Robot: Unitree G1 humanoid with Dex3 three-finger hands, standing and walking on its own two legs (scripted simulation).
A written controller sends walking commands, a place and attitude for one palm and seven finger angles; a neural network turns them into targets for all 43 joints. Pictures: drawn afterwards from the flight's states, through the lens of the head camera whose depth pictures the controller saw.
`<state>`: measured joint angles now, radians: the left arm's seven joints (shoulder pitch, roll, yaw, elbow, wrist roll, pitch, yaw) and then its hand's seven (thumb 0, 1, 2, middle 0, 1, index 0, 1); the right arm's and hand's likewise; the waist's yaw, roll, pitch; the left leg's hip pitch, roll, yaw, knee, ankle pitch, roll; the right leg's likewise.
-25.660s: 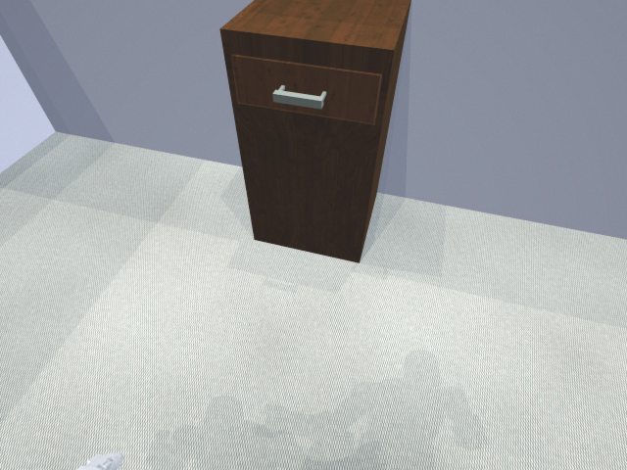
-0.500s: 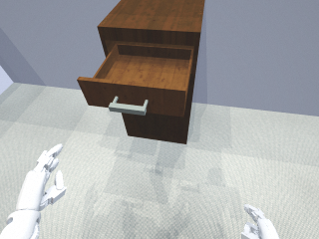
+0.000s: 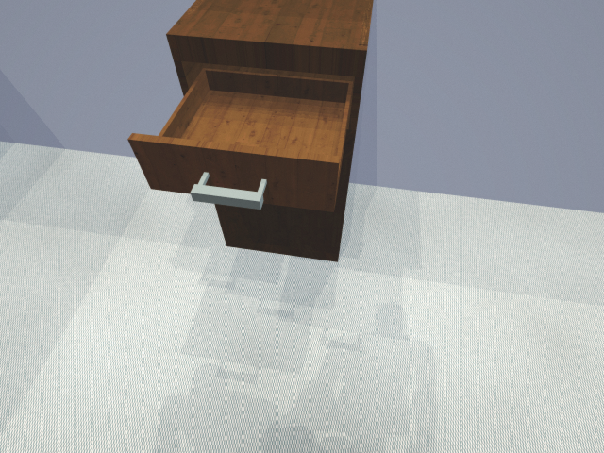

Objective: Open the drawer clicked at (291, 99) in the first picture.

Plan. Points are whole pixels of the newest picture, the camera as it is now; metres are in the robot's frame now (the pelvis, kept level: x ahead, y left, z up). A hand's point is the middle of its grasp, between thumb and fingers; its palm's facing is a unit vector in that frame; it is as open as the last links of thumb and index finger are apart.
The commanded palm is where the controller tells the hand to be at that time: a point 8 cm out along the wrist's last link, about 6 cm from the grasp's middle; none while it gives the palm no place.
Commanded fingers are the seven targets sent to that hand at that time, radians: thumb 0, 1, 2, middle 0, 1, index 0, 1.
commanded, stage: let the arm hang, fingers relaxed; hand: left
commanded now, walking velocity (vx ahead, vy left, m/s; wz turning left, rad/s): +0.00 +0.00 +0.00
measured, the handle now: (230, 188) +0.58 +0.18 -0.05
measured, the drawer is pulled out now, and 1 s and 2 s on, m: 0.30 0.30 0.30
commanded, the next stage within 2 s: look to check the result in 0.50 s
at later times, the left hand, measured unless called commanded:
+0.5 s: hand out of the picture +0.02 +0.17 -0.17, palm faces +0.03 -0.98 -0.21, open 7.3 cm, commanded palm none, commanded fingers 0.00 0.90 0.90 -0.20 -0.30 -0.20 -0.30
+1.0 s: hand out of the picture +0.03 +0.17 -0.17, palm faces +0.02 -0.97 -0.23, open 7.4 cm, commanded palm none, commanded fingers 0.00 0.90 0.90 -0.20 -0.30 -0.20 -0.30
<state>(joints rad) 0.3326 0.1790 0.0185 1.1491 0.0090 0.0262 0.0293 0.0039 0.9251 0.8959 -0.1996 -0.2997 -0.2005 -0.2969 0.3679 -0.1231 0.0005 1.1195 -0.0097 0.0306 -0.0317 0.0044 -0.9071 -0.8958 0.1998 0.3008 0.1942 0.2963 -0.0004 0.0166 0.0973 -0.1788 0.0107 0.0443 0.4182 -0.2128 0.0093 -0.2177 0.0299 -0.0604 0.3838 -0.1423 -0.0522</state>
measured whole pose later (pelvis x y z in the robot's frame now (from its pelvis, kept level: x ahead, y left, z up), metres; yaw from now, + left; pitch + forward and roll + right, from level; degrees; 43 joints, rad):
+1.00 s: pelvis +0.01 -0.02 +0.00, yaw -1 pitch -2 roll +0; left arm 0.23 0.15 0.03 1.13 0.01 0.00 0.03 0.00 0.91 0.90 -0.20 -0.30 -0.20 -0.30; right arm 0.28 -0.14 -0.02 1.12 -0.01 0.01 -0.04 0.00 -0.91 -0.90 0.20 0.30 0.19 0.30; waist -0.01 0.03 0.08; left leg -0.13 0.03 0.05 0.38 -0.22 -0.02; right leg -0.18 0.05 -0.05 0.37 -0.15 -0.07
